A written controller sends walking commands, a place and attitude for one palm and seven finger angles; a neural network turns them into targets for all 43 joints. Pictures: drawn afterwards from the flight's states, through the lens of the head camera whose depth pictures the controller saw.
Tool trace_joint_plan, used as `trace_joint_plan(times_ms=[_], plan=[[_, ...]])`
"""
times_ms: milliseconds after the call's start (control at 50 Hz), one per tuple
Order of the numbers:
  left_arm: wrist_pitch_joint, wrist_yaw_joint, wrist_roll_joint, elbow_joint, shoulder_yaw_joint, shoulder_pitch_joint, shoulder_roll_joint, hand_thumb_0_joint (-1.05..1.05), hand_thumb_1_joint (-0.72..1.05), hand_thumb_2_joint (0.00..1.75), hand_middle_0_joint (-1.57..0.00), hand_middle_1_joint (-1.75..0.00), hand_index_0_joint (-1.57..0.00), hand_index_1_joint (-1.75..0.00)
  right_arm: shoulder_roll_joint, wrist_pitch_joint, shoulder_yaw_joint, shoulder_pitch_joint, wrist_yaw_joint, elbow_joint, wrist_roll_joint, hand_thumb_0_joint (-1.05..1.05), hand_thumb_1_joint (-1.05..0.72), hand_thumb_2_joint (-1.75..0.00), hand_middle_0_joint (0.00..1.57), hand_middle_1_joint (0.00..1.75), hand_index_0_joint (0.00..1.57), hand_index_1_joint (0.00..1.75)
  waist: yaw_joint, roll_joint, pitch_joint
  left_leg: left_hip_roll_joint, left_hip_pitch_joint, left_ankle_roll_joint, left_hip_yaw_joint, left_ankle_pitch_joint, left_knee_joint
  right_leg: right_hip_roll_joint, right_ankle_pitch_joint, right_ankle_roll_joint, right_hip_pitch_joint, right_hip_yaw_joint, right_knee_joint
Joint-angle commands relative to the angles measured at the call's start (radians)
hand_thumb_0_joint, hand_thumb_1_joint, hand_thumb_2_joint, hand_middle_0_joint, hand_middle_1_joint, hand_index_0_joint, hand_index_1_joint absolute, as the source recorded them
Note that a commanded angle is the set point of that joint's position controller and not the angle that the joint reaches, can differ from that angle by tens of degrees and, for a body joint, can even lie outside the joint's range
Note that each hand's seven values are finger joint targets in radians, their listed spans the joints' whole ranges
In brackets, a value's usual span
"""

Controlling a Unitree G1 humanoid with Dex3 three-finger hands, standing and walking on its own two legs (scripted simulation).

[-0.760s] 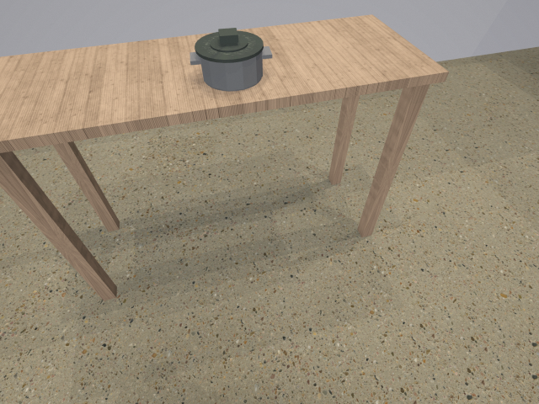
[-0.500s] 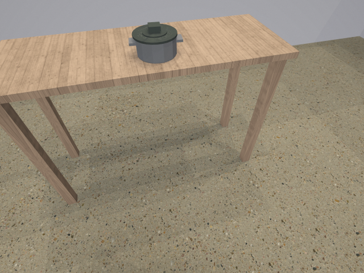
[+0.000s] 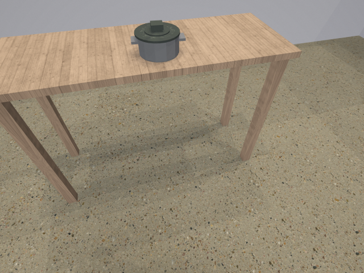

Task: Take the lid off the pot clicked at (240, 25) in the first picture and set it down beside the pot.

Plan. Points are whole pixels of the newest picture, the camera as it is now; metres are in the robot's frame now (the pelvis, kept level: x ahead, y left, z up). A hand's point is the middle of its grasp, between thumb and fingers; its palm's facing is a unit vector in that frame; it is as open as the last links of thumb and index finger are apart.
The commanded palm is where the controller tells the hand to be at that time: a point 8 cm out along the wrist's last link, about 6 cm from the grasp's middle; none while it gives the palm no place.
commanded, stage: walk to a spot facing it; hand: left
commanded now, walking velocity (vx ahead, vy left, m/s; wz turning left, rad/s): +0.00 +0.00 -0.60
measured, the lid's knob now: (156, 25) +0.91 +0.15 +0.14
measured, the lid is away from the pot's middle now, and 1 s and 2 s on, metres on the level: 0.00 0.00 0.00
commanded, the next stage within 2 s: turn to face it in 1.58 s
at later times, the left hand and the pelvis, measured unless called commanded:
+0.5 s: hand out of the picture +0.04 +0.16 -0.17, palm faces -0.15 -0.94 -0.30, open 7.4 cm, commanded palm none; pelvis -0.03 -0.04 -0.02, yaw -13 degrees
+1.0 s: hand out of the picture +0.10 +0.16 -0.16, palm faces -0.35 -0.90 -0.25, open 7.4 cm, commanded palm none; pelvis +0.02 -0.03 +0.00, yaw -29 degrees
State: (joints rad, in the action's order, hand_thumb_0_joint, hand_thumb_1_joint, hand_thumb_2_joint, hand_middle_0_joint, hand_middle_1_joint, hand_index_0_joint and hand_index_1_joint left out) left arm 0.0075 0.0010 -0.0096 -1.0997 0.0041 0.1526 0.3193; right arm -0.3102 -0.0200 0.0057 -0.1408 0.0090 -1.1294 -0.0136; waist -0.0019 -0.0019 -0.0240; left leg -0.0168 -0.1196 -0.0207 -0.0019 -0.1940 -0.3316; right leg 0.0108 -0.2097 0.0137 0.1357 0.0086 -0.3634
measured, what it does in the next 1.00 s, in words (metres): lifts its left foot, turning right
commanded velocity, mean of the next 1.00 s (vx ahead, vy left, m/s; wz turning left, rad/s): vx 0.15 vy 0.00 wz -0.60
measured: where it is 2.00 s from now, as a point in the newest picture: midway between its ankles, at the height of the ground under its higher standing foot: outside the picture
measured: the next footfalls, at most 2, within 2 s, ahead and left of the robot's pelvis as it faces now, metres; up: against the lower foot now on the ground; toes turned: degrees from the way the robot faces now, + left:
left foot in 1.10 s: +0.14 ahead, +0.06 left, +0.00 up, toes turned -35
right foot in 1.60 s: +0.22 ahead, -0.31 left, +0.00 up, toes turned -60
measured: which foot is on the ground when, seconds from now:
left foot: down 0.00-0.38, up 0.40-1.00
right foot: down 0.00-1.00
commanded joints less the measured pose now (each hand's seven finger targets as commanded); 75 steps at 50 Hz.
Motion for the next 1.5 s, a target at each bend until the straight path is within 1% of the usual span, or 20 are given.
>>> trace_joint_plan(times_ms=[0,60,140,280,340,360,380,500,580,700,920,1000,1040,1060,1080,1120,1160,1240,1420,1480], plan=[[0.020,-0.017,-0.002,0.064,-0.042,-0.041,0.202,0.00,0.90,0.90,-0.20,-0.30,-0.20,-0.30,-0.199,-0.024,-0.039,0.029,0.016,0.059,0.004,0.00,-0.90,-0.90,0.20,0.30,0.20,0.30,0.004,-0.009,0.050,-0.116,0.042,0.036,0.067,0.192,0.024,-0.118,0.210,0.018,0.025,0.113,0.046],[-0.010,-0.021,-0.001,0.067,-0.033,0.009,0.110,0.00,0.90,0.90,-0.20,-0.30,-0.20,-0.30,-0.098,-0.006,-0.028,-0.032,0.022,0.061,0.001,0.00,-0.90,-0.90,0.20,0.30,0.20,0.30,0.009,-0.008,0.047,-0.121,0.049,0.022,0.025,0.195,-0.026,-0.106,0.249,0.007,0.079,0.127,-0.014],[-0.034,-0.015,-0.006,0.112,-0.047,0.033,0.106,0.00,0.90,0.90,-0.20,-0.30,-0.20,-0.30,-0.119,0.013,-0.054,-0.052,0.029,0.110,0.001,0.00,-0.90,-0.90,0.20,0.30,0.20,0.30,0.010,-0.030,0.020,-0.161,0.049,0.038,0.016,0.140,-0.048,-0.066,0.192,0.002,0.183,0.128,-0.111],[-0.053,0.001,-0.009,0.189,-0.072,0.083,0.039,0.00,0.90,0.90,-0.20,-0.30,-0.20,-0.30,-0.132,0.013,-0.094,-0.023,0.027,0.199,-0.008,0.00,-0.90,-0.90,0.20,0.30,0.20,0.30,-0.013,-0.183,0.012,-0.359,-0.019,0.184,0.040,0.331,-0.029,-0.055,-0.296,-0.022,0.261,0.021,-0.481],[-0.039,0.007,-0.017,0.165,-0.088,0.226,0.044,0.00,0.90,0.90,-0.20,-0.30,-0.20,-0.30,-0.115,0.024,-0.102,0.023,0.023,0.224,-0.004,0.00,-0.90,-0.90,0.20,0.30,0.20,0.30,-0.084,-0.032,0.054,-0.251,-0.131,0.070,-0.104,0.158,-0.299,-0.055,0.013,-0.020,0.058,-0.002,-0.175],[-0.022,-0.007,-0.029,0.166,-0.109,0.253,0.146,0.00,0.90,0.90,-0.20,-0.30,-0.20,-0.30,-0.041,0.035,-0.090,-0.004,0.019,0.246,0.002,0.00,-0.90,-0.90,0.20,0.30,0.20,0.30,-0.085,0.291,0.034,-0.099,-0.327,-0.013,-0.166,-0.224,-0.553,-0.238,0.233,0.019,-0.008,0.318,0.030],[-0.021,-0.018,-0.017,0.179,-0.112,0.256,0.198,0.00,0.90,0.90,-0.20,-0.30,-0.20,-0.30,-0.011,0.043,-0.080,0.011,0.018,0.276,0.002,0.00,-0.90,-0.90,0.20,0.30,0.20,0.30,-0.076,0.366,0.026,-0.023,-0.425,-0.031,-0.071,-0.418,-0.732,-0.370,0.436,0.104,0.024,0.536,0.078],[-0.008,-0.026,-0.001,0.219,-0.103,0.167,0.080,0.00,0.90,0.90,-0.20,-0.30,-0.20,-0.30,-0.015,0.048,-0.090,-0.003,0.016,0.232,-0.003,0.00,-0.90,-0.90,0.20,0.30,0.20,0.30,-0.022,0.066,0.041,-0.057,-0.434,-0.036,0.042,-0.155,-0.833,-0.222,0.304,0.117,0.024,0.372,0.037],[-0.004,-0.020,0.000,0.210,-0.111,0.215,0.070,0.00,0.90,0.90,-0.20,-0.30,-0.20,-0.30,-0.012,0.052,-0.093,-0.015,0.012,0.235,-0.012,0.00,-0.90,-0.90,0.20,0.30,0.20,0.30,-0.035,0.076,0.084,-0.051,-0.478,-0.049,0.039,-0.108,-0.812,-0.179,0.039,0.090,-0.056,0.400,0.092],[0.020,-0.008,-0.007,0.204,-0.111,0.255,0.056,0.00,0.90,0.90,-0.20,-0.30,-0.20,-0.30,-0.026,0.028,-0.096,0.043,-0.004,0.285,-0.019,0.00,-0.90,-0.90,0.20,0.30,0.20,0.30,-0.051,0.108,0.010,-0.060,-0.538,-0.051,0.052,-0.104,-0.738,-0.182,-0.319,0.152,-0.012,0.528,0.189],[0.027,-0.007,-0.016,0.222,-0.114,0.265,0.079,0.00,0.90,0.90,-0.20,-0.30,-0.20,-0.30,0.006,-0.007,-0.088,0.073,-0.013,0.349,-0.002,0.00,-0.90,-0.90,0.20,0.30,0.20,0.30,-0.067,0.143,0.010,0.011,-0.364,-0.027,0.030,-0.167,-0.425,-0.139,-0.237,0.189,0.055,0.572,0.160],[0.018,-0.005,-0.012,0.249,-0.122,0.193,0.090,0.00,0.90,0.90,-0.20,-0.30,-0.20,-0.30,0.006,-0.026,-0.089,-0.023,-0.003,0.336,0.007,0.00,-0.90,-0.90,0.20,0.30,0.20,0.30,-0.018,0.154,0.026,0.053,-0.090,-0.008,0.019,-0.112,-0.190,-0.076,-0.196,0.155,0.200,0.535,0.085],[0.020,-0.001,-0.006,0.273,-0.110,0.159,0.040,0.00,0.90,0.90,-0.20,-0.30,-0.20,-0.30,-0.062,-0.040,-0.102,-0.175,0.018,0.289,0.011,0.00,-0.90,-0.90,0.20,0.30,0.20,0.30,0.050,0.006,0.096,-0.082,0.311,0.020,0.132,-0.151,-0.022,0.033,-0.248,0.084,0.484,0.417,-0.118],[0.023,0.012,0.004,0.282,-0.103,0.164,-0.015,0.00,0.90,0.90,-0.20,-0.30,-0.20,-0.30,-0.158,-0.040,-0.124,-0.254,0.021,0.281,-0.003,0.00,-0.90,-0.90,0.20,0.30,0.20,0.30,0.089,-0.261,0.110,-0.338,0.397,0.089,0.465,-0.440,0.111,0.142,-0.355,0.036,0.670,0.240,-0.411],[0.031,0.013,-0.010,0.299,-0.113,0.126,0.009,0.00,0.90,0.90,-0.20,-0.30,-0.20,-0.30,-0.165,-0.035,-0.121,-0.252,0.018,0.296,0.000,0.00,-0.90,-0.90,0.20,0.30,0.20,0.30,0.077,-0.219,0.013,-0.460,0.237,0.157,0.566,-0.529,0.190,0.060,-0.331,0.001,0.690,0.111,-0.592],[0.025,0.031,-0.027,0.290,-0.123,0.134,0.023,0.00,0.90,0.90,-0.20,-0.30,-0.20,-0.30,-0.104,-0.040,-0.095,-0.178,0.013,0.314,-0.012,0.00,-0.90,-0.90,0.20,0.30,0.20,0.30,0.021,-0.132,-0.045,-0.398,0.063,0.179,0.492,-0.486,0.211,0.002,-0.223,-0.017,0.661,0.088,-0.739],[0.007,0.046,-0.032,0.253,-0.124,0.142,0.014,0.00,0.90,0.90,-0.20,-0.30,-0.20,-0.30,-0.025,-0.052,-0.071,-0.154,0.014,0.300,-0.006,0.00,-0.90,-0.90,0.20,0.30,0.20,0.30,-0.010,-0.125,-0.095,-0.302,-0.018,0.120,0.265,-0.296,0.204,-0.050,-0.069,-0.023,0.636,0.066,-0.809],[-0.010,0.055,-0.031,0.253,-0.103,0.123,-0.048,0.00,0.90,0.90,-0.20,-0.30,-0.20,-0.30,0.007,-0.079,-0.055,-0.253,0.024,0.248,0.003,0.00,-0.90,-0.90,0.20,0.30,0.20,0.30,-0.014,-0.116,-0.067,-0.238,0.064,0.070,0.030,0.159,0.141,-0.059,0.046,-0.040,0.677,0.014,-0.866],[-0.011,0.067,-0.018,0.304,-0.061,-0.159,-0.094,0.00,0.90,0.90,-0.20,-0.30,-0.20,-0.30,0.017,-0.073,-0.045,-0.439,0.033,0.144,-0.011,0.00,-0.90,-0.90,0.20,0.30,0.20,0.30,0.070,-0.160,-0.145,-0.247,0.185,0.084,-0.166,0.636,0.062,-0.038,0.073,-0.013,0.629,-0.168,-0.467],[-0.001,0.061,-0.019,0.286,-0.065,-0.111,-0.083,0.00,0.90,0.90,-0.20,-0.30,-0.20,-0.30,-0.018,-0.065,-0.059,-0.431,0.036,0.133,-0.010,0.00,-0.90,-0.90,0.20,0.30,0.20,0.30,0.034,-0.182,-0.083,-0.266,0.215,0.087,-0.231,0.960,-0.084,0.029,0.027,0.037,0.451,-0.223,-0.333]])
